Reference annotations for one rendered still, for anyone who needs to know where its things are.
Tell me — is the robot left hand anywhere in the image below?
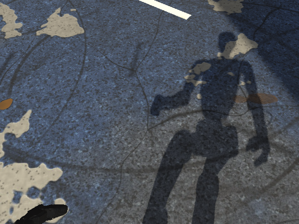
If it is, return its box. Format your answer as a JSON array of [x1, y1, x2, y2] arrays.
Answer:
[[14, 204, 68, 224]]

